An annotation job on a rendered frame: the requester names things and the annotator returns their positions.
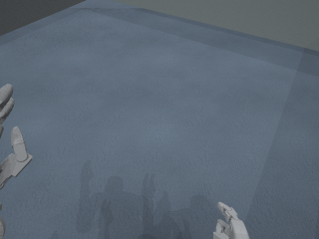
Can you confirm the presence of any robot left hand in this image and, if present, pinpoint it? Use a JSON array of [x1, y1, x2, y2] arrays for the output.
[[0, 84, 33, 189]]

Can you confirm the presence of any robot right hand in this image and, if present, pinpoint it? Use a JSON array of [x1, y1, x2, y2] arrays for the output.
[[213, 202, 250, 239]]

